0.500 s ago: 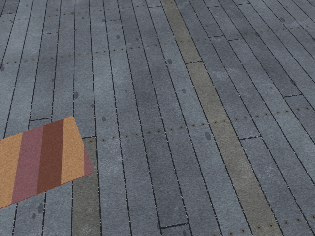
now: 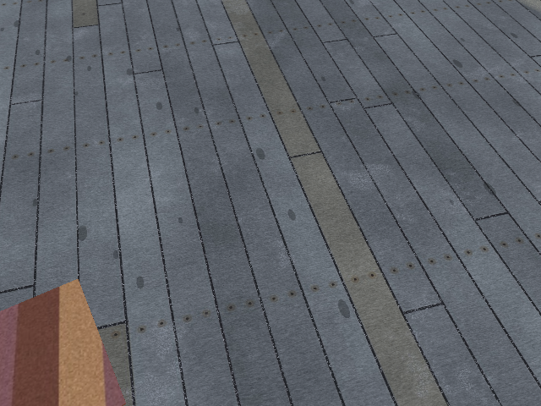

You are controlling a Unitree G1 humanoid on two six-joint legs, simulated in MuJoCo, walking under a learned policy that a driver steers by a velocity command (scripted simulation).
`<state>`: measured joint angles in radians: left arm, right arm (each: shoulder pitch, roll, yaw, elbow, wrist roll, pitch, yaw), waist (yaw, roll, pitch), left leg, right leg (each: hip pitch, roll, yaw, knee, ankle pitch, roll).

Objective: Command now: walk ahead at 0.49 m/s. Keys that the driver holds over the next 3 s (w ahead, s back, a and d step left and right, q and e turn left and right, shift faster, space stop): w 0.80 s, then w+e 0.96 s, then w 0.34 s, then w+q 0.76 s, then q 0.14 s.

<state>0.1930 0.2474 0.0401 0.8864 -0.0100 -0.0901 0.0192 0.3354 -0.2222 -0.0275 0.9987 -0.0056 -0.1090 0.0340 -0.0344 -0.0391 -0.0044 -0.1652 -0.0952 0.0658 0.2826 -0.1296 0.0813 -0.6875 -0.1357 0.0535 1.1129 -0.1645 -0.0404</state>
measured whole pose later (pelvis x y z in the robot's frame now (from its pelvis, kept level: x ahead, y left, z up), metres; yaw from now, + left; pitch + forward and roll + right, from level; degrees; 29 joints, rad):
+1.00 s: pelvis +0.55 -0.01 -0.01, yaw -3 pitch +1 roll +0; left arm 0.32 0.25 0.06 0.97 -0.04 -0.08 0.01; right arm 0.16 -0.23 -0.06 0.89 0.00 -0.11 0.02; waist 0.00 -0.04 0.02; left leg -0.34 -0.01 0.10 0.47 -0.16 0.05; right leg -0.43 -0.04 0.05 1.19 -0.35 -0.05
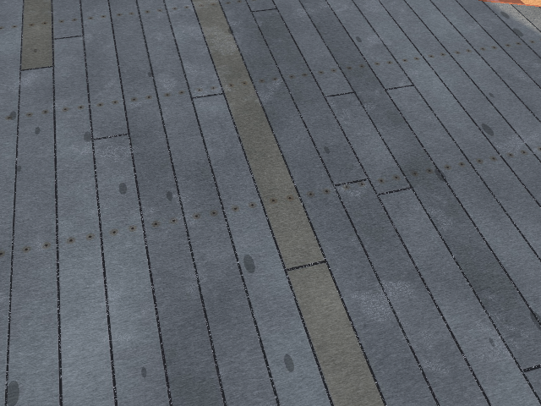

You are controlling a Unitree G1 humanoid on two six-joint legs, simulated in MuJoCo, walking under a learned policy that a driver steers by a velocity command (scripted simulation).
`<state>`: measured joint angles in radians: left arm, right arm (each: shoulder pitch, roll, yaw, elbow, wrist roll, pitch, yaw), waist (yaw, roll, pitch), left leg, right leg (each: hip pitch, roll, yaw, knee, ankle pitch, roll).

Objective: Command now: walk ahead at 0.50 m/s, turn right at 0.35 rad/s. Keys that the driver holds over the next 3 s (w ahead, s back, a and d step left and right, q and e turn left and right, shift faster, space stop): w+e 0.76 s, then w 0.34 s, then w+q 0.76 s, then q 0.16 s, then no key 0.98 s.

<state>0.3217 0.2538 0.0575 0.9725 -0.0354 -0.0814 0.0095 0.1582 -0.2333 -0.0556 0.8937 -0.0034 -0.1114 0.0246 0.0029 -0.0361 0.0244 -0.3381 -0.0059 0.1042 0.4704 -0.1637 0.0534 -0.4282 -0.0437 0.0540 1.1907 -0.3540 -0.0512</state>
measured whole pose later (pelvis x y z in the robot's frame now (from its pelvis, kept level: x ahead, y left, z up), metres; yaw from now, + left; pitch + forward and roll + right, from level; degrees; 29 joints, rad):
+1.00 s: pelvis +0.54 -0.12 -0.01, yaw -30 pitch +2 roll +1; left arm 0.36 0.27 0.07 0.80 -0.03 -0.06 0.01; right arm 0.08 -0.26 -0.06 0.78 0.00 -0.14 0.03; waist 0.04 -0.02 0.00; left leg -0.43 -0.04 0.01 0.53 -0.16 0.04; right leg -0.24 0.08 0.17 0.97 -0.49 -0.05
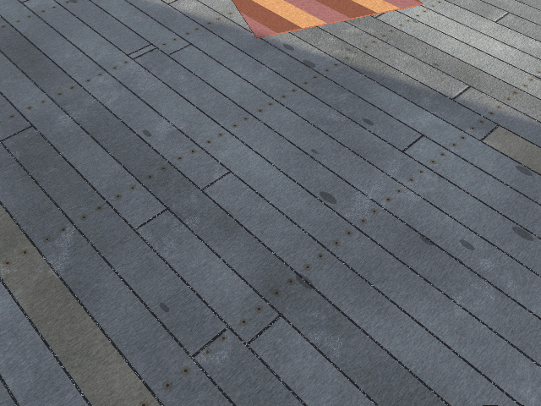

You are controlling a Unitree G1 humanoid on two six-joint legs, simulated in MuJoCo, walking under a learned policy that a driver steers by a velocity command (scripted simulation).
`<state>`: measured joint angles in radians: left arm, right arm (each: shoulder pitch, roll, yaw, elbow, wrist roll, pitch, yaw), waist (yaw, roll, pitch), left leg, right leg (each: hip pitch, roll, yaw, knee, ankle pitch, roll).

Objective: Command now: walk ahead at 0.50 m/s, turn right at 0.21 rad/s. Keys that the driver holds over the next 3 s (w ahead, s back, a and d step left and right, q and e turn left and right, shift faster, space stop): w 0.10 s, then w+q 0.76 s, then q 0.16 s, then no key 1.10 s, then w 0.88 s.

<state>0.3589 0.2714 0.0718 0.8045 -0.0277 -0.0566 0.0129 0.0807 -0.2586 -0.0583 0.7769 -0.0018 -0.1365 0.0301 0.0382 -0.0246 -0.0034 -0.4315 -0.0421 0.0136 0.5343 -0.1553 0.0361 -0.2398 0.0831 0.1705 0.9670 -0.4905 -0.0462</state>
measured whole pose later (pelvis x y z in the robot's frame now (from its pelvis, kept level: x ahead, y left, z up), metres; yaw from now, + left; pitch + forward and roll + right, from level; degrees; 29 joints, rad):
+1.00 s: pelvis +0.48 +0.07 -0.01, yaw +26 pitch +2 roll -2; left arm 0.25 0.30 0.07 0.82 -0.01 -0.07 0.01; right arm 0.09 -0.31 -0.07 0.63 0.00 -0.03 0.04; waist 0.04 0.02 0.08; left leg -0.52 -0.03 0.03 0.65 -0.17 0.08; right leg -0.25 -0.07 -0.04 1.13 -0.55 0.06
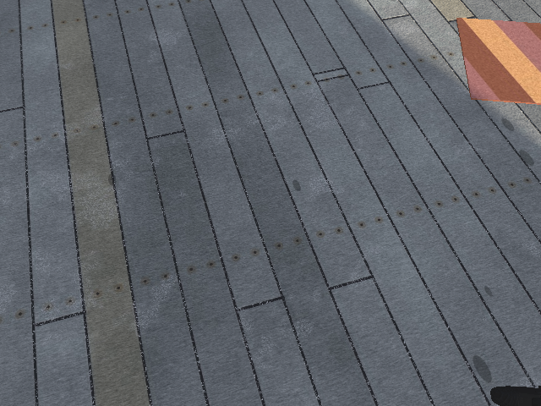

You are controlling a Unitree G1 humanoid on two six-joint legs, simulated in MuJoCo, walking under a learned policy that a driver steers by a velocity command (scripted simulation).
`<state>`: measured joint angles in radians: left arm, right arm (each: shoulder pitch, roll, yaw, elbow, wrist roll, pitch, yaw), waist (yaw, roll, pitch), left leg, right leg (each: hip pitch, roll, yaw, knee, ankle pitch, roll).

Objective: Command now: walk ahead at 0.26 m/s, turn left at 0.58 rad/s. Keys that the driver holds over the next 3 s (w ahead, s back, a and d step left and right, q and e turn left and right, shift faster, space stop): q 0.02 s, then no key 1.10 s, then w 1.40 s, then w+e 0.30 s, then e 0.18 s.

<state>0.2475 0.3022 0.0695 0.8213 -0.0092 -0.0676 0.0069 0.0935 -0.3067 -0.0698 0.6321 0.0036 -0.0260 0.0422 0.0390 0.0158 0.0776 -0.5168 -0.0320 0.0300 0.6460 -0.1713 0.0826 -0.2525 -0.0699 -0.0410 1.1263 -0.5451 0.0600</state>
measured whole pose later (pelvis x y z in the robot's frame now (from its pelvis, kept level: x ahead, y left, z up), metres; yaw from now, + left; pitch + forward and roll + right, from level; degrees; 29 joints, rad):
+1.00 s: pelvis +0.15 -0.05 +0.02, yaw +6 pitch -2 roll +0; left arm 0.11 0.23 0.03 0.92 0.00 -0.02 0.01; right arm 0.23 -0.23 -0.04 0.88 -0.01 0.02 -0.04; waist 0.00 0.00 0.04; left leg -0.15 -0.03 -0.09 0.51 -0.33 0.00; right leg -0.25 0.01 0.00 0.53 -0.24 -0.02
